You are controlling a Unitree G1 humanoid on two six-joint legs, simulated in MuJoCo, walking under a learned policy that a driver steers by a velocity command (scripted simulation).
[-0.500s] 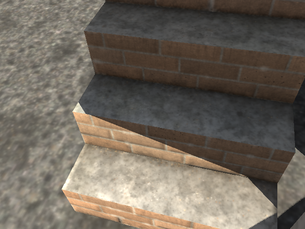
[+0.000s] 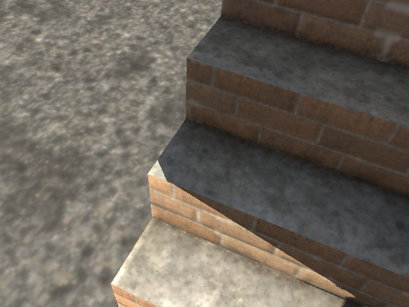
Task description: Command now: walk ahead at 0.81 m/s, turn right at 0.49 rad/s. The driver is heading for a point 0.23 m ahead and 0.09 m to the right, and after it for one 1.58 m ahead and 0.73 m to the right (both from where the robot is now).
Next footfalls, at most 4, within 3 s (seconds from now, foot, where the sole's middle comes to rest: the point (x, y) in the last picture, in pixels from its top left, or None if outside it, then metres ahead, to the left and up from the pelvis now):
0.06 right None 0.14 -0.04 -0.76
0.58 left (172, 271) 0.52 0.08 -0.55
1.16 right None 0.17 -0.07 -0.76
1.72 left None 0.34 0.23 -0.76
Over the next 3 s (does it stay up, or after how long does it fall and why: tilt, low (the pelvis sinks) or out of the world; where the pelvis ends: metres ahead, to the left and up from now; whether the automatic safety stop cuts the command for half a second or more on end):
stays up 0.62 -0.24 0.43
